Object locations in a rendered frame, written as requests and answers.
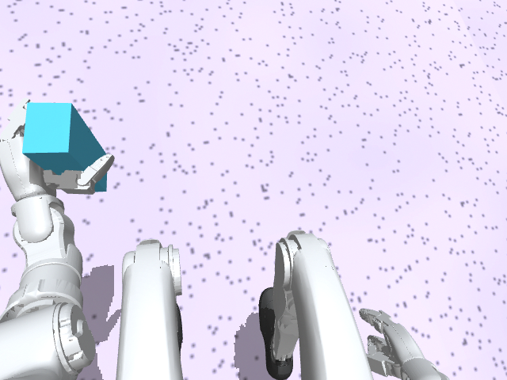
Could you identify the carton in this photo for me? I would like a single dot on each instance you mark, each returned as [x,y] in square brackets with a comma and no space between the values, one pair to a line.
[56,138]

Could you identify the right robot foot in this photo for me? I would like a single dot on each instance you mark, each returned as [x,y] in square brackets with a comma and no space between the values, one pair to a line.
[276,369]

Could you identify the right robot hand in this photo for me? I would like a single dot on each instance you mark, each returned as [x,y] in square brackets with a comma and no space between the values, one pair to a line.
[386,356]

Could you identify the left robot arm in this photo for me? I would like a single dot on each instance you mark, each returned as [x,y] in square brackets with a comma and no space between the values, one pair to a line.
[43,332]

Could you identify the left robot hand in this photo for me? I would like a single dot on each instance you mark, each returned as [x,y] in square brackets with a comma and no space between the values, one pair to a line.
[25,178]

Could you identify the right robot arm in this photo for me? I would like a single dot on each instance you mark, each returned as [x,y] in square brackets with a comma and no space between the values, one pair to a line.
[421,369]

